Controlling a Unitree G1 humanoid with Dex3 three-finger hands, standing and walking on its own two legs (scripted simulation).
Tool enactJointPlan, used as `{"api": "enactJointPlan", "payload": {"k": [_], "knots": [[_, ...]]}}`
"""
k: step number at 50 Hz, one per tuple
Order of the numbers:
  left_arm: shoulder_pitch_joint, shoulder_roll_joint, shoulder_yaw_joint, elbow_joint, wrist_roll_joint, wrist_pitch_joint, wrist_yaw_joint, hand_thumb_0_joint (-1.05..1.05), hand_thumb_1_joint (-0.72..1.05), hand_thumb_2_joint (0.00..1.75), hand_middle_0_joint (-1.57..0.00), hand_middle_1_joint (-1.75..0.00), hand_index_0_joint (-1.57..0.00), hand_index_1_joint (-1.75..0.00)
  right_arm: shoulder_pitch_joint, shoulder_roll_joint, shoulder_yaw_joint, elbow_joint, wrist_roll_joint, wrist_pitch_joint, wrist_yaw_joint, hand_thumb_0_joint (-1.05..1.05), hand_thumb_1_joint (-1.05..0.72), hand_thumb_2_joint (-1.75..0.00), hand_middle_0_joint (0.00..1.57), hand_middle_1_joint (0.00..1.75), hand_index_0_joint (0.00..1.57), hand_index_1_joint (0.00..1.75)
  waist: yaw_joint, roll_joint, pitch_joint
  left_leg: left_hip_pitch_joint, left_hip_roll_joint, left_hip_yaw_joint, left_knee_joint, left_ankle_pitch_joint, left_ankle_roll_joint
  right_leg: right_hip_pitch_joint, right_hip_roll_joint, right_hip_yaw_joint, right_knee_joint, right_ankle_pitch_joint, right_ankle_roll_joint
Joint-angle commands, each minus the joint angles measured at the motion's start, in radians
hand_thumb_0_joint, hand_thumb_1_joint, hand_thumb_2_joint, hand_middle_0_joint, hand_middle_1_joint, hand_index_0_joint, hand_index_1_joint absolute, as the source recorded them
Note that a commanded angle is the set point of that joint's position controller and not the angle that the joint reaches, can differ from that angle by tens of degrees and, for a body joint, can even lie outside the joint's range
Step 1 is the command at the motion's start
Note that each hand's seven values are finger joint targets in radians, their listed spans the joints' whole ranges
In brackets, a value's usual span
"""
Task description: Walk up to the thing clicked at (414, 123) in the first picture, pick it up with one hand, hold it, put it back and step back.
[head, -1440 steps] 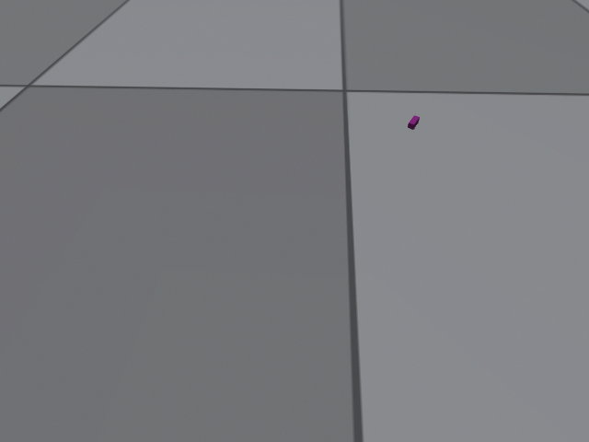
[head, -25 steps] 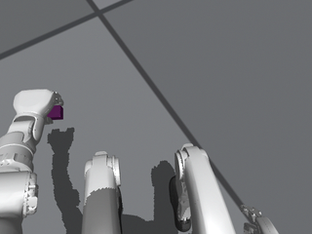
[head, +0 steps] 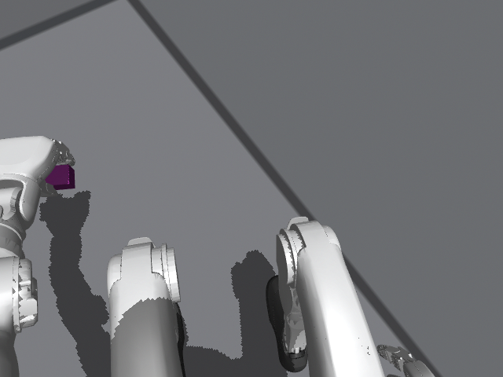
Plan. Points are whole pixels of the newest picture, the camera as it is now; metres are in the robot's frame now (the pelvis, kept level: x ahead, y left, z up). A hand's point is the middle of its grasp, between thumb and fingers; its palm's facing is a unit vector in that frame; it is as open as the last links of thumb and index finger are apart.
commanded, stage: crouch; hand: left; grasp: from above
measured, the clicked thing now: (41, 179) +0.45 +0.33 -0.19
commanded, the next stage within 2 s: lower in 0.08 s
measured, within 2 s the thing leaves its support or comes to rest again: rests again in 1.66 s
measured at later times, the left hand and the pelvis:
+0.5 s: hand (51, 188) +0.43 +0.32 -0.21, palm faces -0.47 -0.09 -0.88, open 6.4 cm; pelvis +0.00 +0.00 -0.03, yaw -2 degrees
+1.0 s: hand (64, 192) +0.44 +0.32 -0.26, palm faces -0.45 -0.10 -0.89, open 6.4 cm; pelvis +0.01 +0.00 -0.06, yaw -4 degrees
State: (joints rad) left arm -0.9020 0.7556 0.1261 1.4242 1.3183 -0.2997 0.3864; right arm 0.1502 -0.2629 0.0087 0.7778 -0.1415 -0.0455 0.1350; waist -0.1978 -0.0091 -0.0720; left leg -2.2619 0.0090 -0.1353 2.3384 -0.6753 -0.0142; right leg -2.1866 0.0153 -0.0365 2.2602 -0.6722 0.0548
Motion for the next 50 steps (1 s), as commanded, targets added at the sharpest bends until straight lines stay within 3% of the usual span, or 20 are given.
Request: {"api": "enactJointPlan", "payload": {"k": [1,5,9,13,16,19,24,27,30,32,36,37,39,41,47,50], "knots": [[-0.293,0.293,0.05,-0.132,-0.011,0.005,0.046,0.0,0.89,0.13,-1.22,-0.13,-1.25,-0.1,0.174,-0.244,-0.074,-0.02,-0.002,-0.003,-0.012,0.0,-0.91,-0.9,0.2,0.3,0.2,0.3,0.012,0.279,-0.678,0.554,-0.014,0.089,-0.25,0.127,0.034,0.257,0.023,-0.104,-0.208,0.15,-0.089],[-0.317,0.297,0.043,-0.125,-0.013,-0.001,0.048,0.0,0.88,0.12,-1.23,-0.1,-1.26,-0.08,0.18,-0.247,-0.064,-0.016,-0.005,-0.004,-0.009,0.0,-0.91,-0.9,0.2,0.3,0.2,0.3,-0.008,0.27,-0.641,0.513,-0.014,0.09,-0.223,0.132,0.039,0.248,0.024,-0.108,-0.199,0.164,-0.085],[-0.296,0.318,0.061,-0.143,-0.013,-0.006,0.051,0.0,0.9,0.16,-1.26,-0.11,-1.27,-0.1,0.176,-0.249,-0.06,-0.016,-0.009,0.0,-0.008,0.0,-0.91,-0.9,0.2,0.3,0.2,0.3,0.004,0.28,-0.675,0.512,-0.015,0.098,-0.204,0.163,0.038,0.274,0.026,-0.108,-0.186,0.19,-0.083],[-0.293,0.297,0.033,-0.08,-0.011,-0.011,0.048,0.0,0.88,0.15,-1.27,-0.08,-1.28,-0.07,0.166,-0.249,-0.046,-0.016,-0.012,0.0,-0.003,0.0,-0.91,-0.9,0.2,0.3,0.2,0.3,-0.02,0.249,-0.604,0.458,-0.014,0.09,-0.178,0.143,0.041,0.237,0.031,-0.114,-0.173,0.178,-0.084],[-0.306,0.343,0.061,-0.084,-0.006,-0.032,0.061,0.0,0.88,0.12,-1.25,-0.07,-1.27,-0.05,0.165,-0.256,-0.036,-0.015,-0.022,0.0,-0.001,0.0,-0.91,-0.9,0.2,0.3,0.2,0.3,-0.02,0.263,-0.615,0.448,-0.016,0.088,-0.162,0.155,0.04,0.251,0.032,-0.121,-0.154,0.183,-0.082],[-0.297,0.336,0.056,-0.053,0.008,-0.043,0.074,0.0,0.92,0.13,-1.29,-0.08,-1.3,-0.06,0.159,-0.262,-0.032,-0.013,-0.028,0.0,0.002,0.0,-0.91,-0.9,0.2,0.3,0.2,0.3,-0.027,0.271,-0.597,0.461,-0.014,0.084,-0.145,0.162,0.037,0.228,0.034,-0.128,-0.134,0.189,-0.082],[-0.304,0.384,0.094,-0.053,0.028,-0.057,0.114,0.0,0.95,0.16,-1.3,-0.11,-1.32,-0.09,0.144,-0.273,-0.021,-0.013,-0.05,-0.001,0.003,0.0,-0.91,-0.9,0.2,0.3,0.2,0.3,-0.027,0.317,-0.602,0.472,-0.013,0.081,-0.129,0.164,0.034,0.214,0.036,-0.141,-0.11,0.187,-0.077],[-0.293,0.373,0.091,-0.038,0.032,-0.055,0.13,0.0,0.97,0.18,-1.32,-0.11,-1.33,-0.1,0.141,-0.278,-0.021,-0.007,-0.058,-0.002,0.006,0.0,-0.91,-0.9,0.2,0.3,0.2,0.3,-0.033,0.323,-0.623,0.482,-0.011,0.075,-0.114,0.187,0.032,0.213,0.04,-0.147,-0.091,0.214,-0.075],[-0.292,0.388,0.087,-0.022,0.036,-0.048,0.144,0.0,0.97,0.16,-1.31,-0.12,-1.33,-0.11,0.125,-0.277,-0.01,-0.008,-0.065,-0.007,0.008,0.0,-0.91,-0.9,0.2,0.3,0.2,0.3,-0.033,0.347,-0.577,0.442,-0.013,0.076,-0.114,0.136,0.033,0.194,0.041,-0.146,-0.091,0.171,-0.077],[-0.3,0.406,0.096,-0.032,0.038,-0.044,0.149,0.0,0.97,0.15,-1.3,-0.07,-1.32,-0.05,0.123,-0.285,-0.012,-0.012,-0.07,-0.01,0.008,0.0,-0.9,-0.9,0.2,0.3,0.2,0.3,-0.041,0.331,-0.602,0.454,-0.009,0.073,-0.094,0.165,0.033,0.199,0.043,-0.151,-0.079,0.201,-0.078],[-0.269,0.383,0.092,0.022,0.03,-0.036,0.161,0.0,0.95,0.12,-1.28,-0.07,-1.3,-0.05,0.133,-0.287,0.002,0.001,-0.083,-0.016,0.015,0.0,-0.89,-0.89,0.2,0.3,0.2,0.3,-0.052,0.317,-0.574,0.437,-0.01,0.066,-0.078,0.184,0.035,0.203,0.045,-0.162,-0.065,0.221,-0.07],[-0.279,0.388,0.086,0.036,0.032,-0.036,0.162,0.0,0.95,0.1,-1.26,-0.08,-1.3,-0.05,0.122,-0.297,0.005,-0.005,-0.085,-0.019,0.017,0.0,-0.89,-0.89,0.2,0.3,0.2,0.3,-0.061,0.312,-0.549,0.419,-0.011,0.064,-0.071,0.163,0.033,0.179,0.047,-0.167,-0.065,0.199,-0.077],[-0.265,0.4,0.088,0.044,0.029,-0.038,0.166,0.0,0.94,0.12,-1.27,-0.08,-1.29,-0.05,0.114,-0.296,0.015,-0.006,-0.084,-0.022,0.018,0.0,-0.89,-0.89,0.2,0.3,0.2,0.3,-0.053,0.332,-0.555,0.425,-0.01,0.06,-0.076,0.161,0.032,0.191,0.049,-0.167,-0.058,0.199,-0.075],[-0.268,0.453,0.121,0.032,0.037,-0.043,0.179,0.0,0.95,0.13,-1.27,-0.1,-1.3,-0.07,0.104,-0.307,0.015,-0.019,-0.092,-0.029,0.02,0.0,-0.89,-0.89,0.2,0.3,0.2,0.3,-0.053,0.329,-0.567,0.424,-0.007,0.06,-0.056,0.178,0.032,0.21,0.052,-0.167,-0.051,0.223,-0.075],[-0.262,0.445,0.121,0.079,0.047,-0.05,0.203,0.0,1.0,0.13,-1.3,-0.1,-1.33,-0.07,0.089,-0.321,0.033,-0.029,-0.116,-0.039,0.029,0.0,-0.89,-0.89,0.2,0.3,0.2,0.3,-0.077,0.315,-0.512,0.388,-0.006,0.054,-0.041,0.143,0.03,0.187,0.057,-0.185,-0.048,0.186,-0.077],[-0.249,0.468,0.119,0.094,0.048,-0.05,0.213,0.0,0.98,0.13,-1.28,-0.11,-1.31,-0.08,0.083,-0.319,0.044,-0.022,-0.12,-0.046,0.03,0.0,-0.89,-0.89,0.2,0.3,0.2,0.3,-0.07,0.329,-0.535,0.392,-0.001,0.048,-0.037,0.147,0.031,0.218,0.062,-0.181,-0.041,0.204,-0.074]]}}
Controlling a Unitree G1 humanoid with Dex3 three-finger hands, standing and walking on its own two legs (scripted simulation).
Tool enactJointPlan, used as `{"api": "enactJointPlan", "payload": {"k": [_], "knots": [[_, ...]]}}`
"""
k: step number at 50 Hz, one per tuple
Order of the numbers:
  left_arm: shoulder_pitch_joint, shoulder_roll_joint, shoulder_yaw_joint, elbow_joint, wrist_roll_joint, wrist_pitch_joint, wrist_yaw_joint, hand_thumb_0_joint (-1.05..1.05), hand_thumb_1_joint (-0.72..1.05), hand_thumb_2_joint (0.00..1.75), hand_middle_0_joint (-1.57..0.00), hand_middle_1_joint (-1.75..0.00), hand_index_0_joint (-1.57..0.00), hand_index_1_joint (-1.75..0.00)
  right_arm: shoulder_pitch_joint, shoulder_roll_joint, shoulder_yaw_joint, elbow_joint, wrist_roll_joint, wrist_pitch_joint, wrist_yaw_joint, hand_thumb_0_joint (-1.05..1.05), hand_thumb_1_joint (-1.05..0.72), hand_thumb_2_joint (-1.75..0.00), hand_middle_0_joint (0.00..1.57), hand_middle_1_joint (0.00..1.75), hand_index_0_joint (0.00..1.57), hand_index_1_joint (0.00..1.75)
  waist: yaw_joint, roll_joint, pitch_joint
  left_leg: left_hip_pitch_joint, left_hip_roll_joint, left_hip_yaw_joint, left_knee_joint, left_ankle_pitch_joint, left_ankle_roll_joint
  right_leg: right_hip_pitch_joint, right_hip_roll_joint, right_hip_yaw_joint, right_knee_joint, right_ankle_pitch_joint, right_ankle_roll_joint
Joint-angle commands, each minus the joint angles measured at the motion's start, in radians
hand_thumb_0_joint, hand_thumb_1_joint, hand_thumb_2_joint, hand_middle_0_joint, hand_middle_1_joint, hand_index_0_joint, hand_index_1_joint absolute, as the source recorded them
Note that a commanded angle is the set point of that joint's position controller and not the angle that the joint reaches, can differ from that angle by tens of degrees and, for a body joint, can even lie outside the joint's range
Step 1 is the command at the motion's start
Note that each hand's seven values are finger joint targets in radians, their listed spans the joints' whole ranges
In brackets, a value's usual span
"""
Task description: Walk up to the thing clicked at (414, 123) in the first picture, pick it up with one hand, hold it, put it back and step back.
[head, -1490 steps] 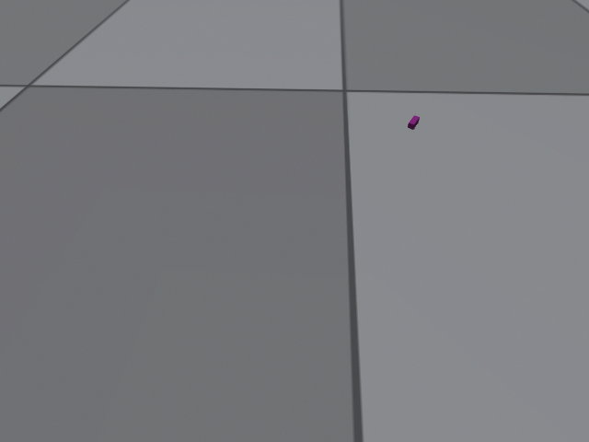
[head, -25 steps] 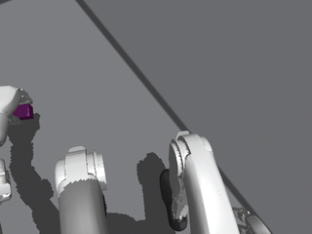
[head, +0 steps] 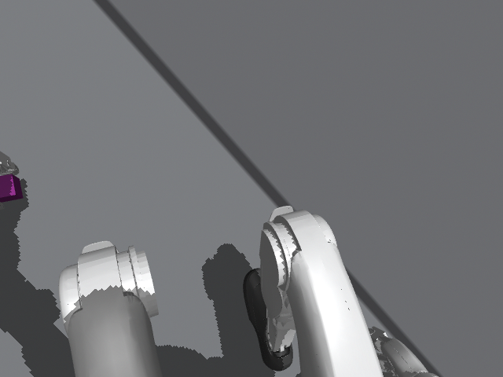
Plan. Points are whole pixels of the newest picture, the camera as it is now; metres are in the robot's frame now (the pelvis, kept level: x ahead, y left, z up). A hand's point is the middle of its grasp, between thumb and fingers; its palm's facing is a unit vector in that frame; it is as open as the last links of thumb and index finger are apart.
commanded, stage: rest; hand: left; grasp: from above
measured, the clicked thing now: out of the picture +0.42 +0.36 -0.24
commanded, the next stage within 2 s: open in 1.04 s
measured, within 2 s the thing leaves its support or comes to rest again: rests again in 0.66 s
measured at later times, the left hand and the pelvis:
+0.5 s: hand out of the picture +0.41 +0.35 -0.23, palm faces -0.43 -0.14 -0.89, open 6.4 cm; pelvis +0.00 +0.01 -0.01, yaw -2 degrees
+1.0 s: hand out of the picture +0.41 +0.34 -0.24, palm faces -0.44 -0.12 -0.89, open 6.5 cm; pelvis +0.00 +0.01 -0.01, yaw -3 degrees
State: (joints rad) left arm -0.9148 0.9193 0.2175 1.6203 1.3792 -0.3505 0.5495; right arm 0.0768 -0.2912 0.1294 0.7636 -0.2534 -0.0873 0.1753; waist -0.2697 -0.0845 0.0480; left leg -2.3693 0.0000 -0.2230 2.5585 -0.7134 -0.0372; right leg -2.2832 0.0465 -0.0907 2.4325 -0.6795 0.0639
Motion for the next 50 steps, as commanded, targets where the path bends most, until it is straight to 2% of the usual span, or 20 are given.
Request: {"api": "enactJointPlan", "payload": {"k": [1,7,9,12,13,15,20,22,25,27,29,31,32,33,34,37,38,46,47,50], "knots": [[-0.237,0.284,0.008,-0.099,-0.012,0.004,0.052,0.0,0.99,0.14,-1.28,-0.12,-1.31,-0.09,0.163,-0.287,-0.068,-0.007,-0.013,-0.008,-0.007,0.0,-0.89,-0.89,0.2,0.3,0.2,0.3,-0.007,0.411,-0.649,0.493,0.006,0.14,-0.249,0.198,0.055,0.328,0.031,-0.125,-0.213,0.23,-0.079],[-0.238,0.312,0.032,-0.093,-0.015,0.002,0.075,0.0,1.01,0.16,-1.31,-0.12,-1.34,-0.09,0.146,-0.315,-0.062,-0.011,-0.028,-0.019,-0.001,0.0,-0.9,-0.9,0.2,0.3,0.2,0.3,-0.019,0.408,-0.621,0.496,0.009,0.126,-0.241,0.204,0.049,0.311,0.034,-0.146,-0.206,0.226,-0.082],[-0.241,0.298,0.008,-0.081,-0.017,0.003,0.079,0.0,0.97,0.14,-1.29,-0.11,-1.31,-0.09,0.133,-0.303,-0.05,-0.013,-0.03,-0.028,0.004,0.0,-0.9,-0.9,0.2,0.3,0.2,0.3,-0.018,0.429,-0.61,0.491,0.011,0.125,-0.25,0.188,0.048,0.311,0.036,-0.143,-0.203,0.218,-0.083],[-0.233,0.323,0.025,-0.086,-0.015,0.007,0.09,0.0,0.96,0.16,-1.28,-0.11,-1.3,-0.09,0.139,-0.312,-0.052,-0.001,-0.033,-0.031,0.007,0.0,-0.9,-0.9,0.2,0.3,0.2,0.3,-0.02,0.44,-0.638,0.515,0.014,0.119,-0.239,0.222,0.047,0.326,0.039,-0.148,-0.189,0.252,-0.079],[-0.246,0.307,0.004,-0.078,-0.009,0.008,0.086,0.0,0.99,0.15,-1.29,-0.12,-1.32,-0.09,0.144,-0.317,-0.05,-0.007,-0.041,-0.037,0.013,0.0,-0.9,-0.9,0.2,0.3,0.2,0.3,-0.038,0.443,-0.629,0.538,0.015,0.12,-0.225,0.244,0.044,0.318,0.036,-0.152,-0.179,0.271,-0.077],[-0.219,0.32,0.026,-0.074,-0.015,0.011,0.1,0.0,0.96,0.17,-1.29,-0.11,-1.31,-0.09,0.136,-0.314,-0.045,0.0,-0.04,-0.038,0.015,0.0,-0.9,-0.9,0.2,0.3,0.2,0.3,-0.021,0.452,-0.636,0.542,0.016,0.114,-0.241,0.248,0.043,0.331,0.04,-0.154,-0.181,0.274,-0.077],[-0.248,0.3,-0.005,-0.049,-0.017,0.016,0.109,0.0,0.95,0.15,-1.28,-0.1,-1.3,-0.08,0.122,-0.318,-0.031,-0.005,-0.049,-0.051,0.029,0.0,-0.9,-0.9,0.2,0.3,0.2,0.3,-0.046,0.46,-0.587,0.507,0.017,0.111,-0.236,0.23,0.043,0.32,0.041,-0.162,-0.177,0.264,-0.076],[-0.224,0.354,0.028,-0.039,-0.01,0.021,0.118,0.0,0.93,0.18,-1.27,-0.1,-1.29,-0.08,0.126,-0.327,-0.028,-0.001,-0.048,-0.05,0.03,0.0,-0.9,-0.9,0.2,0.3,0.2,0.3,-0.037,0.45,-0.595,0.509,0.019,0.107,-0.238,0.221,0.044,0.326,0.043,-0.16,-0.178,0.257,-0.079],[-0.223,0.311,0.0,-0.044,-0.012,0.023,0.115,0.0,0.93,0.17,-1.27,-0.09,-1.29,-0.08,0.113,-0.327,-0.026,-0.016,-0.053,-0.055,0.035,0.0,-0.9,-0.9,0.2,0.3,0.2,0.3,-0.041,0.453,-0.6,0.512,0.018,0.107,-0.24,0.222,0.044,0.332,0.044,-0.16,-0.183,0.26,-0.076],[-0.252,0.298,-0.026,-0.028,-0.017,0.023,0.114,0.0,0.91,0.15,-1.25,-0.11,-1.27,-0.08,0.118,-0.329,-0.018,-0.02,-0.054,-0.064,0.04,0.0,-0.9,-0.9,0.2,0.3,0.2,0.3,-0.066,0.451,-0.572,0.498,0.018,0.105,-0.232,0.214,0.047,0.325,0.043,-0.165,-0.181,0.261,-0.073],[-0.219,0.324,0.0,-0.02,-0.025,0.023,0.118,0.0,0.9,0.16,-1.25,-0.09,-1.26,-0.08,0.12,-0.339,-0.017,-0.011,-0.053,-0.064,0.037,0.0,-0.9,-0.9,0.2,0.3,0.2,0.3,-0.053,0.432,-0.586,0.496,0.019,0.098,-0.233,0.213,0.049,0.338,0.046,-0.169,-0.188,0.259,-0.071],[-0.239,0.318,-0.021,-0.009,-0.025,0.021,0.114,0.0,0.9,0.17,-1.26,-0.09,-1.27,-0.08,0.106,-0.335,-0.012,-0.022,-0.05,-0.074,0.041,0.0,-0.9,-0.9,0.2,0.3,0.2,0.3,-0.055,0.439,-0.557,0.492,0.021,0.098,-0.237,0.189,0.045,0.318,0.044,-0.169,-0.181,0.233,-0.075],[-0.22,0.337,-0.002,-0.015,-0.022,0.02,0.119,0.0,0.9,0.17,-1.25,-0.1,-1.27,-0.09,0.108,-0.341,-0.011,-0.017,-0.052,-0.072,0.039,0.0,-0.9,-0.9,0.2,0.3,0.2,0.3,-0.049,0.448,-0.568,0.502,0.021,0.096,-0.243,0.19,0.045,0.324,0.047,-0.173,-0.183,0.234,-0.074],[-0.244,0.331,-0.019,-0.011,-0.019,0.021,0.117,0.0,0.92,0.17,-1.26,-0.09,-1.28,-0.07,0.117,-0.339,-0.008,-0.021,-0.054,-0.077,0.043,0.0,-0.9,-0.9,0.2,0.3,0.2,0.3,-0.066,0.447,-0.559,0.505,0.022,0.099,-0.232,0.188,0.044,0.32,0.045,-0.17,-0.177,0.235,-0.073],[-0.237,0.329,-0.011,-0.01,-0.024,0.018,0.122,0.0,0.89,0.17,-1.25,-0.09,-1.26,-0.08,0.106,-0.339,-0.008,-0.017,-0.053,-0.078,0.042,0.0,-0.9,-0.9,0.2,0.3,0.2,0.3,-0.056,0.445,-0.561,0.495,0.023,0.095,-0.239,0.18,0.044,0.324,0.047,-0.17,-0.184,0.226,-0.076],[-0.258,0.311,-0.039,-0.021,-0.026,0.014,0.127,0.0,0.88,0.16,-1.24,-0.08,-1.25,-0.07,0.097,-0.345,0.0,-0.029,-0.055,-0.087,0.047,0.0,-0.9,-0.9,0.2,0.3,0.2,0.3,-0.072,0.45,-0.547,0.495,0.023,0.092,-0.236,0.194,0.043,0.319,0.046,-0.178,-0.179,0.237,-0.071],[-0.236,0.341,-0.009,-0.007,-0.023,0.015,0.135,0.0,0.87,0.17,-1.23,-0.08,-1.24,-0.08,0.106,-0.346,0.004,-0.018,-0.059,-0.085,0.048,0.0,-0.9,-0.9,0.2,0.3,0.2,0.3,-0.066,0.457,-0.56,0.509,0.024,0.088,-0.24,0.198,0.044,0.332,0.05,-0.178,-0.18,0.243,-0.074],[-0.249,0.309,-0.065,-0.011,-0.03,0.029,0.148,0.0,0.87,0.17,-1.24,-0.08,-1.25,-0.08,0.085,-0.357,0.016,-0.023,-0.061,-0.112,0.063,0.0,-0.9,-0.9,0.2,0.3,0.2,0.3,-0.075,0.469,-0.538,0.512,0.027,0.082,-0.234,0.198,0.04,0.315,0.051,-0.186,-0.171,0.241,-0.072],[-0.241,0.365,-0.02,-0.002,-0.024,0.031,0.157,0.0,0.88,0.18,-1.25,-0.09,-1.26,-0.09,0.097,-0.365,0.02,-0.028,-0.064,-0.115,0.062,0.0,-0.9,-0.9,0.2,0.3,0.2,0.3,-0.072,0.475,-0.544,0.525,0.029,0.081,-0.236,0.207,0.039,0.328,0.054,-0.186,-0.169,0.253,-0.074],[-0.246,0.325,-0.048,0.012,-0.033,0.04,0.159,0.0,0.86,0.17,-1.24,-0.07,-1.24,-0.07,0.082,-0.361,0.025,-0.03,-0.06,-0.122,0.067,0.0,-0.9,-0.9,0.2,0.3,0.2,0.3,-0.076,0.457,-0.526,0.498,0.029,0.078,-0.237,0.191,0.039,0.325,0.053,-0.185,-0.176,0.242,-0.075]]}}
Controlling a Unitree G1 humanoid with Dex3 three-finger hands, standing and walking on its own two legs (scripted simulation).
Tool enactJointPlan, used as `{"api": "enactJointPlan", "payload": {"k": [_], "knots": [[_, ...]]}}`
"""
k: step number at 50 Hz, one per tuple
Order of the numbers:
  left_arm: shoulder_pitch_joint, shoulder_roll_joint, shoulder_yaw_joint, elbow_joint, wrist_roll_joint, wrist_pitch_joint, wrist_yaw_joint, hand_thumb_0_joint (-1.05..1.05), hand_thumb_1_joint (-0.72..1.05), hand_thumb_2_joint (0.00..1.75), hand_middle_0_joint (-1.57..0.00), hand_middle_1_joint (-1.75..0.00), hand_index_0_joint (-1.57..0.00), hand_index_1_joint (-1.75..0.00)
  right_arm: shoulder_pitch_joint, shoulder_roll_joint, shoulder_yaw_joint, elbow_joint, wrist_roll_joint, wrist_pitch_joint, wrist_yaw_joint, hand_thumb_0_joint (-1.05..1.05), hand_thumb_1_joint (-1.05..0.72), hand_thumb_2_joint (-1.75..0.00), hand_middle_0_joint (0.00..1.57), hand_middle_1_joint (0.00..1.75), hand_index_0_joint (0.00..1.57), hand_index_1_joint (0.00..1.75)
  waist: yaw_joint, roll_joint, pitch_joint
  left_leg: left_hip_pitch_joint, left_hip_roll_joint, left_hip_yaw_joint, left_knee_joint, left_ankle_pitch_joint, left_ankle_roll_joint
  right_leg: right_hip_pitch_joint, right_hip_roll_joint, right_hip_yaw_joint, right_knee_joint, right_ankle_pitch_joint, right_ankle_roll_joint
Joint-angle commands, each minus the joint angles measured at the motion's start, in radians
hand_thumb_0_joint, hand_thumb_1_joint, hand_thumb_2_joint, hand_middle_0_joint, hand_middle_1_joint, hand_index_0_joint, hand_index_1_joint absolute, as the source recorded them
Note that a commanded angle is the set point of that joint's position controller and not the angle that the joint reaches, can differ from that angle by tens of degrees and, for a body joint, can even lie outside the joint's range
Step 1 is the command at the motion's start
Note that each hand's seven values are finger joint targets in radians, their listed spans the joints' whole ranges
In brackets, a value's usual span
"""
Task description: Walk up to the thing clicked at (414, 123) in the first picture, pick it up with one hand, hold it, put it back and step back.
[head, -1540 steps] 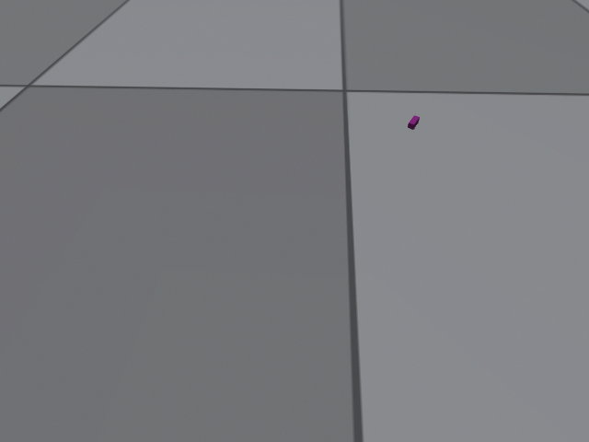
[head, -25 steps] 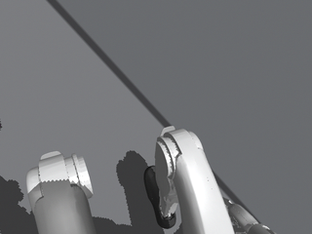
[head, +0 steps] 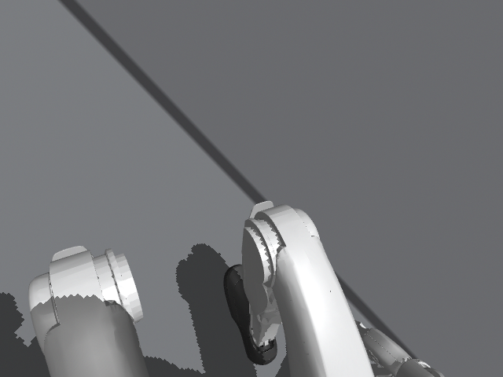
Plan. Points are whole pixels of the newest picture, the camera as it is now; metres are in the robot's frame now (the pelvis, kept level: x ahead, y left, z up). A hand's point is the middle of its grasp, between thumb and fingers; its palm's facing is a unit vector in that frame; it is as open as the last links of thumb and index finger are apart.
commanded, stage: rest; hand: left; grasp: from above
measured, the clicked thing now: out of the picture +0.41 +0.37 -0.27
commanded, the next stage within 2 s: open in 0.04 s
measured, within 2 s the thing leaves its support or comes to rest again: neither
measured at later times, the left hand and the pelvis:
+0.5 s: hand out of the picture +0.40 +0.36 -0.23, palm faces -0.44 -0.16 -0.88, open 9.1 cm; pelvis +0.00 +0.00 +0.00, yaw +0 degrees
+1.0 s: hand out of the picture +0.39 +0.36 -0.23, palm faces -0.43 -0.16 -0.89, open 12.6 cm; pelvis +0.00 +0.00 +0.00, yaw +0 degrees
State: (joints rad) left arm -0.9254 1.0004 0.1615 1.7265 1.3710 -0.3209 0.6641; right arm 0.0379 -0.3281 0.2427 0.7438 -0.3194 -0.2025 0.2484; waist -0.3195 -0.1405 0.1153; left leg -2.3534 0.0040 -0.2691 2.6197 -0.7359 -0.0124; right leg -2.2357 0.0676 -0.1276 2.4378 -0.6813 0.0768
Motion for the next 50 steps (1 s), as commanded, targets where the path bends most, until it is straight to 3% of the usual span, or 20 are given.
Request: {"api": "enactJointPlan", "payload": {"k": [1,2,3,5,6,7,9,13,19,20,27,28,30,36,38,40,43,46,48,50], "knots": [[-0.236,0.217,-0.016,-0.089,-0.029,0.013,0.039,0.0,0.85,0.16,-1.22,-0.08,-1.23,-0.07,0.125,-0.328,-0.091,-0.006,0.007,-0.011,-0.001,0.0,-0.9,-0.9,0.2,0.3,0.2,0.3,-0.039,0.523,-0.573,0.494,0.025,0.12,-0.302,0.211,0.012,0.257,0.027,-0.154,-0.174,0.237,-0.084],[-0.237,0.237,0.0,-0.089,-0.035,0.014,0.037,0.0,0.85,0.16,-1.22,-0.1,-1.23,-0.09,0.121,-0.331,-0.09,-0.017,0.007,-0.015,-0.001,0.0,-0.9,-0.9,0.2,0.3,0.2,0.3,-0.034,0.517,-0.575,0.494,0.027,0.113,-0.305,0.208,0.013,0.258,0.029,-0.158,-0.176,0.237,-0.083],[-0.235,0.228,-0.016,-0.078,-0.035,0.016,0.031,0.0,0.85,0.16,-1.22,-0.09,-1.23,-0.08,0.126,-0.332,-0.086,-0.009,0.008,-0.018,0.001,0.0,-0.9,-0.9,0.2,0.3,0.2,0.3,-0.036,0.528,-0.565,0.495,0.024,0.115,-0.309,0.198,0.013,0.25,0.027,-0.157,-0.177,0.229,-0.083],[-0.211,0.302,0.039,-0.079,-0.025,0.015,0.039,0.0,0.82,0.18,-1.21,-0.08,-1.21,-0.08,0.132,-0.342,-0.087,-0.016,0.013,-0.014,-0.001,0.0,-0.9,-0.9,0.2,0.3,0.2,0.3,-0.018,0.525,-0.591,0.504,0.027,0.108,-0.317,0.221,0.011,0.275,0.029,-0.154,-0.176,0.246,-0.087],[-0.229,0.267,0.009,-0.087,-0.028,0.014,0.033,0.0,0.83,0.17,-1.21,-0.08,-1.22,-0.08,0.119,-0.338,-0.088,-0.016,0.011,-0.016,0.001,0.0,-0.9,-0.9,0.2,0.3,0.2,0.3,-0.026,0.519,-0.579,0.482,0.025,0.112,-0.307,0.211,0.011,0.27,0.026,-0.152,-0.177,0.238,-0.086],[-0.21,0.27,0.025,-0.074,-0.023,0.017,0.033,0.0,0.83,0.18,-1.21,-0.09,-1.21,-0.09,0.136,-0.333,-0.085,-0.014,0.003,-0.014,0.003,0.0,-0.9,-0.9,0.2,0.3,0.2,0.3,-0.031,0.519,-0.596,0.495,0.027,0.116,-0.303,0.228,0.014,0.299,0.033,-0.15,-0.183,0.257,-0.086],[-0.235,0.236,-0.005,-0.093,-0.039,0.013,0.022,0.0,0.67,0.18,-1.05,-0.14,-1.05,-0.13,0.122,-0.331,-0.085,-0.022,0.011,-0.019,0.004,0.0,-0.89,-0.9,0.2,0.3,0.2,0.3,-0.039,0.516,-0.585,0.484,0.026,0.119,-0.295,0.218,0.015,0.287,0.029,-0.149,-0.185,0.252,-0.085],[-0.224,0.277,0.021,-0.089,-0.033,0.006,0.013,0.0,0.35,0.27,-0.82,-0.25,-0.83,-0.25,0.138,-0.333,-0.08,-0.021,0.011,-0.02,0.007,0.0,-0.89,-0.9,0.2,0.3,0.2,0.3,-0.038,0.514,-0.572,0.488,0.026,0.116,-0.295,0.223,0.015,0.287,0.026,-0.153,-0.177,0.255,-0.083],[-0.222,0.255,0.0,-0.112,-0.046,-0.005,0.003,0.0,0.14,0.45,-0.67,-0.38,-0.67,-0.39,0.126,-0.337,-0.085,-0.022,0.016,-0.021,0.005,0.0,-0.89,-0.9,0.2,0.3,0.2,0.3,-0.036,0.518,-0.59,0.487,0.029,0.117,-0.292,0.228,0.013,0.303,0.032,-0.148,-0.189,0.258,-0.086],[-0.21,0.275,0.02,-0.097,-0.043,-0.006,0.005,0.0,0.11,0.47,-0.65,-0.39,-0.64,-0.4,0.141,-0.332,-0.08,-0.023,0.017,-0.019,0.007,0.0,-0.9,-0.9,0.2,0.3,0.2,0.3,-0.037,0.515,-0.593,0.502,0.03,0.114,-0.296,0.241,0.013,0.307,0.032,-0.151,-0.184,0.269,-0.085],[-0.2,0.288,0.029,-0.109,-0.04,-0.016,0.012,0.0,-0.04,0.6,-0.51,-0.53,-0.5,-0.54,0.133,-0.342,-0.081,-0.024,0.016,-0.012,0.003,0.0,-0.89,-0.9,0.2,0.3,0.2,0.3,-0.022,0.532,-0.593,0.511,0.031,0.104,-0.317,0.231,0.008,0.295,0.033,-0.159,-0.183,0.251,-0.087],[-0.208,0.271,0.004,-0.105,-0.033,-0.014,0.008,0.0,-0.06,0.62,-0.5,-0.54,-0.49,-0.55,0.129,-0.34,-0.081,-0.032,0.019,-0.015,0.004,0.0,-0.89,-0.9,0.2,0.3,0.2,0.3,-0.031,0.521,-0.585,0.501,0.03,0.111,-0.298,0.229,0.01,0.289,0.031,-0.155,-0.18,0.256,-0.086],[-0.208,0.286,0.025,-0.111,-0.032,-0.015,0.017,0.0,-0.09,0.64,-0.46,-0.59,-0.45,-0.6,0.139,-0.342,-0.079,-0.027,0.015,-0.011,0.004,0.0,-0.89,-0.9,0.2,0.3,0.2,0.3,-0.032,0.511,-0.596,0.505,0.03,0.108,-0.3,0.247,0.01,0.303,0.032,-0.157,-0.182,0.27,-0.085],[-0.213,0.276,0.005,-0.094,-0.029,-0.008,0.022,0.0,-0.18,0.72,-0.37,-0.67,-0.37,-0.68,0.128,-0.342,-0.076,-0.032,0.017,-0.018,0.003,0.0,-0.89,-0.9,0.2,0.3,0.2,0.3,-0.035,0.529,-0.574,0.487,0.03,0.118,-0.299,0.216,0.011,0.293,0.033,-0.149,-0.187,0.249,-0.089],[-0.214,0.29,0.023,-0.109,-0.034,-0.005,0.03,0.0,-0.22,0.75,-0.34,-0.7,-0.33,-0.71,0.125,-0.343,-0.08,-0.014,0.017,-0.017,0.001,0.0,-0.89,-0.9,0.2,0.3,0.2,0.3,-0.026,0.513,-0.578,0.485,0.029,0.11,-0.304,0.213,0.01,0.287,0.032,-0.155,-0.185,0.237,-0.089],[-0.222,0.245,-0.013,-0.104,-0.041,0.0,0.022,0.0,-0.26,0.78,-0.31,-0.74,-0.3,-0.74,0.115,-0.339,-0.077,-0.032,0.015,-0.024,0.003,0.0,-0.89,-0.9,0.2,0.3,0.2,0.3,-0.035,0.512,-0.572,0.479,0.028,0.116,-0.298,0.205,0.014,0.287,0.032,-0.151,-0.195,0.236,-0.087],[-0.213,0.284,0.011,-0.096,-0.045,0.001,0.022,0.0,-0.28,0.8,-0.28,-0.77,-0.27,-0.77,0.126,-0.346,-0.077,-0.019,0.021,-0.026,0.002,0.0,-0.89,-0.9,0.2,0.3,0.2,0.3,-0.033,0.508,-0.566,0.482,0.03,0.112,-0.3,0.203,0.012,0.289,0.029,-0.151,-0.188,0.235,-0.088],[-0.211,0.263,0.0,-0.092,-0.05,0.006,0.012,0.0,-0.32,0.83,-0.24,-0.8,-0.24,-0.8,0.126,-0.347,-0.08,-0.03,0.02,-0.031,0.006,0.0,-0.89,-0.9,0.2,0.3,0.2,0.3,-0.035,0.501,-0.562,0.492,0.029,0.105,-0.3,0.208,0.01,0.273,0.025,-0.156,-0.178,0.238,-0.085],[-0.216,0.308,0.037,-0.11,-0.05,-0.002,0.015,0.0,-0.35,0.85,-0.22,-0.83,-0.22,-0.84,0.139,-0.343,-0.075,-0.02,0.02,-0.024,0.003,0.0,-0.89,-0.9,0.2,0.3,0.2,0.3,-0.026,0.518,-0.598,0.494,0.031,0.111,-0.304,0.234,0.011,0.312,0.032,-0.149,-0.193,0.257,-0.088],[-0.218,0.282,0.014,-0.108,-0.052,-0.001,0.006,0.0,-0.35,0.84,-0.21,-0.86,-0.21,-0.86,0.134,-0.344,-0.079,-0.026,0.019,-0.026,0.002,0.0,-0.89,-0.9,0.2,0.3,0.2,0.3,-0.036,0.506,-0.573,0.472,0.028,0.119,-0.298,0.216,0.015,0.306,0.029,-0.147,-0.197,0.244,-0.086]]}}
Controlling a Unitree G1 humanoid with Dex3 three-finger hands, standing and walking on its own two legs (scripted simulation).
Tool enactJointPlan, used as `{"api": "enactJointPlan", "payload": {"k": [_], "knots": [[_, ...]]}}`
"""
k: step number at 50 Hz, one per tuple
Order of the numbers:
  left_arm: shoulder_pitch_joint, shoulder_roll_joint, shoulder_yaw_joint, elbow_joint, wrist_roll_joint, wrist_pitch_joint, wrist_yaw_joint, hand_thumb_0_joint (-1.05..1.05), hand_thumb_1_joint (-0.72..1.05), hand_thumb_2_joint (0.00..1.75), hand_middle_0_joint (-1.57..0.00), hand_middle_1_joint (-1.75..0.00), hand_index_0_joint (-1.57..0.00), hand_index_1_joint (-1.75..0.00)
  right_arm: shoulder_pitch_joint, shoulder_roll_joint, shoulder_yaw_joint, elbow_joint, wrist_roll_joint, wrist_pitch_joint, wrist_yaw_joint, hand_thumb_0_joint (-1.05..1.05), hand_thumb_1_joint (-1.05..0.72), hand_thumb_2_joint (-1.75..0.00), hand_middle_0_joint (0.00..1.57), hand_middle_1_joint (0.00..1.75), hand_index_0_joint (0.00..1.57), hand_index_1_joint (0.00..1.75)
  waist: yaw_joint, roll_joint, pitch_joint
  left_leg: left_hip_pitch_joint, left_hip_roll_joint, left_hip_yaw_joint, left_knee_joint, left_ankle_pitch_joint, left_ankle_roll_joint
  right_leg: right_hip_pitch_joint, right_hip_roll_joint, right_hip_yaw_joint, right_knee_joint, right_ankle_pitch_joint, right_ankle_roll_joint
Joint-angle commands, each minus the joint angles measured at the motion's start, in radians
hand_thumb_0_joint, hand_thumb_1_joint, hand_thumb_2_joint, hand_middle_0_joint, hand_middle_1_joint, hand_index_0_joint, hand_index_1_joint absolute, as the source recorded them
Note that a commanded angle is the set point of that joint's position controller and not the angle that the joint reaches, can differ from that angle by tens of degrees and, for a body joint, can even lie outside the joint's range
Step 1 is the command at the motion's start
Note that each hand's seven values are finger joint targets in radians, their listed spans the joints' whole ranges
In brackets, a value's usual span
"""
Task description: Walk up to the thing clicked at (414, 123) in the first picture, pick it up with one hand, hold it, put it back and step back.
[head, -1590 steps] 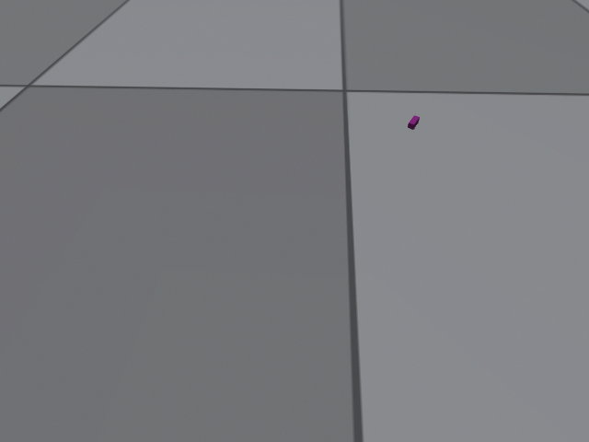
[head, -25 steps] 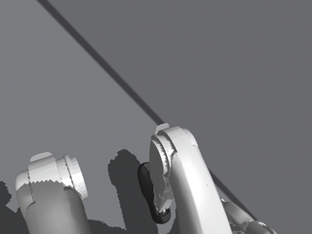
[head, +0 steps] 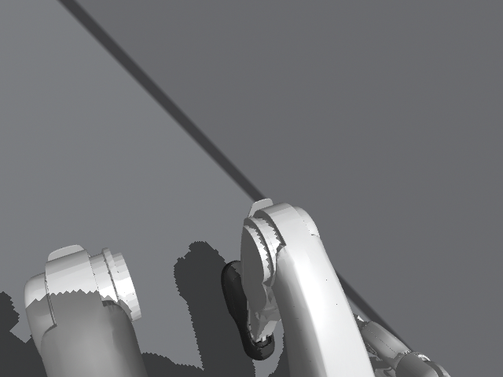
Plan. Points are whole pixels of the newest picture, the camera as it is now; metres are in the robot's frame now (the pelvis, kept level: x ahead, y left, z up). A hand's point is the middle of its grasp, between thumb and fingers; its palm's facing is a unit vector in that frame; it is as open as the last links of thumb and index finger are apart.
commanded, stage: open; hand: left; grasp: from above
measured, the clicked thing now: out of the picture +0.41 +0.38 -0.27
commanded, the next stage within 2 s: withdraw in 0.08 s
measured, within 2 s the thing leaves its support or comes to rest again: neither
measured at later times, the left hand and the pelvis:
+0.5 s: hand out of the picture +0.42 +0.39 -0.18, palm faces -0.27 -0.13 -0.96, open 13.4 cm; pelvis +0.00 +0.00 +0.01, yaw +1 degrees
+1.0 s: hand out of the picture +0.38 +0.38 -0.08, palm faces -0.49 -0.13 -0.86, open 12.9 cm; pelvis -0.01 -0.01 +0.06, yaw +7 degrees
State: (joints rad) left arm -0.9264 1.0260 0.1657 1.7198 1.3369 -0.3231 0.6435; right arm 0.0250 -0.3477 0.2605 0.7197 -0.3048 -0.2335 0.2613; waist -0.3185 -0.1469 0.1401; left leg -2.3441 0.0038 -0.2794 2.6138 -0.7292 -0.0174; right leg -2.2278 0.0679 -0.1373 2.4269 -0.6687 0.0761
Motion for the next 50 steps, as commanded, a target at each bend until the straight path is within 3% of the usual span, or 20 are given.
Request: {"api": "enactJointPlan", "payload": {"k": [1,5,7,13,15,16,17,18,20,22,24,26,28,31,34,36,38,42,45,50], "knots": [[-0.207,0.257,0.012,-0.098,-0.017,0.003,0.022,0.0,-0.37,0.87,-0.19,-0.86,-0.19,-0.86,0.149,-0.317,-0.093,-0.001,0.006,0.004,-0.009,0.0,-0.89,-0.9,0.2,0.3,0.2,0.3,-0.035,0.5,-0.593,0.457,0.029,0.132,-0.276,0.204,0.022,0.301,0.027,-0.132,-0.184,0.233,-0.084],[-0.218,0.244,0.003,-0.132,-0.029,-0.012,0.016,0.0,-0.4,0.9,-0.16,-0.89,-0.16,-0.89,0.149,-0.323,-0.095,-0.01,0.007,0.011,-0.016,0.0,-0.88,-0.9,0.2,0.3,0.2,0.3,-0.028,0.54,-0.626,0.494,0.028,0.12,-0.308,0.237,0.015,0.309,0.03,-0.143,-0.187,0.249,-0.087],[-0.189,0.27,0.025,-0.104,-0.02,-0.013,0.014,0.0,-0.41,0.91,-0.15,-0.91,-0.15,-0.91,0.162,-0.327,-0.095,-0.006,0.006,0.018,-0.015,0.0,-0.88,-0.9,0.2,0.3,0.2,0.3,-0.031,0.513,-0.616,0.486,0.03,0.116,-0.301,0.235,0.015,0.299,0.03,-0.15,-0.174,0.248,-0.086],[-0.229,0.276,0.024,-0.154,-0.009,-0.019,0.028,0.0,-0.38,0.88,-0.17,-0.92,-0.18,-0.9,0.149,-0.323,-0.095,-0.013,0.009,0.014,-0.015,0.0,-0.89,-0.9,0.2,0.3,0.2,0.3,-0.025,0.558,-0.626,0.509,0.03,0.128,-0.293,0.229,0.013,0.295,0.026,-0.138,-0.17,0.247,-0.089],[-0.222,0.319,0.078,-0.221,-0.01,-0.01,0.051,0.0,-0.37,0.88,-0.17,-0.9,-0.18,-0.89,0.166,-0.326,-0.106,-0.004,0.006,0.016,-0.012,0.0,-0.89,-0.9,0.2,0.3,0.2,0.3,0.004,0.584,-0.699,0.544,0.03,0.128,-0.307,0.27,0.01,0.316,0.031,-0.14,-0.176,0.275,-0.09],[-0.206,0.339,0.099,-0.208,-0.002,0.002,0.056,0.0,-0.37,0.87,-0.17,-0.9,-0.18,-0.88,0.178,-0.32,-0.111,-0.001,0.01,0.014,-0.007,0.0,-0.89,-0.9,0.2,0.3,0.2,0.3,0.003,0.59,-0.691,0.539,0.031,0.133,-0.299,0.269,0.009,0.307,0.025,-0.137,-0.163,0.277,-0.091],[-0.212,0.315,0.103,-0.27,-0.01,0.01,0.056,0.0,-0.38,0.88,-0.16,-0.9,-0.17,-0.89,0.174,-0.316,-0.125,-0.006,0.012,0.012,-0.004,0.0,-0.89,-0.9,0.2,0.3,0.2,0.3,0.026,0.631,-0.727,0.563,0.03,0.138,-0.316,0.289,0.002,0.306,0.025,-0.131,-0.165,0.284,-0.096],[-0.226,0.277,0.09,-0.29,-0.027,0.028,0.05,0.0,-0.39,0.89,-0.16,-0.9,-0.17,-0.89,0.165,-0.301,-0.132,0.001,0.022,0.009,-0.001,0.0,-0.89,-0.9,0.2,0.3,0.2,0.3,0.027,0.645,-0.742,0.574,0.028,0.139,-0.312,0.288,-0.001,0.282,0.02,-0.133,-0.158,0.29,-0.096],[-0.232,0.258,0.093,-0.36,-0.053,0.059,0.027,0.0,-0.4,0.9,-0.15,-0.9,-0.16,-0.89,0.184,-0.297,-0.159,0.003,0.032,0.006,0.009,0.0,-0.89,-0.9,0.2,0.3,0.2,0.3,0.043,0.687,-0.774,0.591,0.025,0.146,-0.335,0.29,-0.003,0.263,0.017,-0.128,-0.171,0.287,-0.099],[-0.203,0.247,0.101,-0.462,-0.072,0.093,-0.015,0.0,-0.4,0.9,-0.15,-0.9,-0.16,-0.89,0.2,-0.291,-0.195,0.006,0.056,0.019,0.012,0.0,-0.89,-0.9,0.2,0.3,0.2,0.3,0.084,0.737,-0.859,0.63,0.019,0.159,-0.359,0.322,-0.006,0.265,0.011,-0.112,-0.181,0.3,-0.106],[-0.172,0.142,0.04,-0.507,-0.105,0.128,-0.083,0.0,-0.4,0.9,-0.16,-0.9,-0.16,-0.89,0.204,-0.268,-0.229,0.012,0.083,0.034,0.019,0.0,-0.89,-0.9,0.2,0.3,0.2,0.3,0.104,0.736,-0.846,0.632,0.015,0.165,-0.406,0.302,-0.009,0.227,0.001,-0.097,-0.199,0.273,-0.112],[-0.183,0.087,-0.001,-0.592,-0.135,0.154,-0.156,0.0,-0.39,0.9,-0.17,-0.88,-0.18,-0.88,0.213,-0.264,-0.264,0.0,0.129,0.064,0.014,0.0,-0.9,-0.9,0.2,0.3,0.2,0.3,0.118,0.71,-0.892,0.629,0.012,0.164,-0.452,0.257,-0.002,0.214,-0.005,-0.078,-0.236,0.237,-0.116],[-0.157,0.013,-0.056,-0.606,-0.149,0.176,-0.241,0.0,-0.39,0.89,-0.18,-0.89,-0.18,-0.88,0.248,-0.251,-0.287,-0.003,0.161,0.095,0.011,0.0,-0.9,-0.9,0.2,0.3,0.2,0.3,0.109,0.612,-0.854,0.585,0.01,0.177,-0.472,0.221,0.017,0.245,-0.001,-0.055,-0.293,0.219,-0.113],[-0.182,-0.056,-0.1,-0.67,-0.184,0.182,-0.334,0.0,-0.37,0.88,-0.2,-0.87,-0.2,-0.87,0.287,-0.221,-0.301,-0.01,0.189,0.138,-0.006,0.0,-0.9,-0.9,0.2,0.3,0.2,0.3,0.091,0.477,-0.841,0.55,-0.002,0.179,-0.509,0.185,0.037,0.317,-0.005,-0.036,-0.352,0.206,-0.111],[-0.206,-0.056,-0.101,-0.652,-0.203,0.173,-0.399,0.0,-0.35,0.87,-0.22,-0.85,-0.22,-0.86,0.286,-0.211,-0.304,-0.031,0.212,0.167,-0.033,0.0,-0.9,-0.9,0.2,0.3,0.2,0.3,0.089,0.382,-0.793,0.536,-0.007,0.175,-0.525,0.172,0.045,0.311,-0.012,-0.023,-0.387,0.187,-0.111],[-0.178,-0.06,-0.104,-0.581,-0.204,0.159,-0.423,0.0,-0.33,0.86,-0.25,-0.83,-0.24,-0.84,0.273,-0.196,-0.293,-0.052,0.216,0.178,-0.052,0.0,-0.9,-0.9,0.2,0.3,0.2,0.3,0.082,0.288,-0.721,0.47,-0.012,0.196,-0.513,0.144,0.058,0.337,-0.015,-0.005,-0.427,0.154,-0.107],[-0.189,-0.032,-0.092,-0.553,-0.194,0.128,-0.432,0.0,-0.33,0.86,-0.25,-0.83,-0.24,-0.84,0.273,-0.177,-0.272,-0.05,0.211,0.187,-0.072,0.0,-0.9,-0.9,0.2,0.3,0.2,0.3,0.091,0.251,-0.708,0.425,-0.019,0.22,-0.501,0.147,0.066,0.378,-0.016,0.007,-0.448,0.145,-0.102],[-0.184,0.037,-0.056,-0.49,-0.166,0.06,-0.43,0.0,-0.32,0.85,-0.26,-0.82,-0.25,-0.83,0.249,-0.172,-0.25,-0.061,0.205,0.199,-0.106,0.0,-0.9,-0.9,0.2,0.3,0.2,0.3,0.105,0.257,-0.681,0.415,-0.022,0.231,-0.512,0.103,0.062,0.378,-0.021,0.02,-0.453,0.074,-0.105],[-0.238,0.068,-0.043,-0.489,-0.135,0.004,-0.406,0.0,-0.3,0.84,-0.27,-0.81,-0.26,-0.81,0.244,-0.178,-0.235,-0.057,0.193,0.205,-0.123,0.0,-0.9,-0.9,0.2,0.3,0.2,0.3,0.104,0.32,-0.722,0.467,-0.016,0.225,-0.508,0.117,0.054,0.346,-0.02,0.008,-0.422,0.093,-0.109],[-0.279,0.085,-0.046,-0.392,-0.086,-0.064,-0.328,0.0,-0.29,0.82,-0.26,-0.82,-0.27,-0.81,0.251,-0.192,-0.209,-0.048,0.161,0.209,-0.132,0.0,-0.89,-0.89,0.2,0.3,0.2,0.3,0.07,0.358,-0.709,0.467,-0.012,0.215,-0.466,0.121,0.045,0.305,-0.015,-0.001,-0.38,0.074,-0.111]]}}
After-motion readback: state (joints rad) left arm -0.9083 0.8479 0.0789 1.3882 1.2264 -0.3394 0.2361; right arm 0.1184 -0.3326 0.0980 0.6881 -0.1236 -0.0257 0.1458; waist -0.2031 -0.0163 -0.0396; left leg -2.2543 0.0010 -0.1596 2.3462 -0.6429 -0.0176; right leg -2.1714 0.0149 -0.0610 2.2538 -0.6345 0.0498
